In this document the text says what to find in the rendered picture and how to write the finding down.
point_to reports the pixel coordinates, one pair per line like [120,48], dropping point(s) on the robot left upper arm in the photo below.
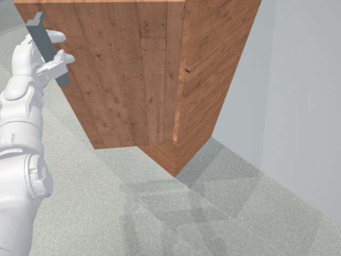
[24,183]

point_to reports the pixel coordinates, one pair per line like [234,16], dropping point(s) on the left robot forearm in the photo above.
[21,120]

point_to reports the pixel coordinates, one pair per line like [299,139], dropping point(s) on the cupboard door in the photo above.
[124,80]

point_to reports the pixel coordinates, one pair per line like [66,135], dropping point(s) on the handle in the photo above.
[44,44]

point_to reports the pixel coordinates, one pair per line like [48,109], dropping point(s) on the robot left hand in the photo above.
[26,60]

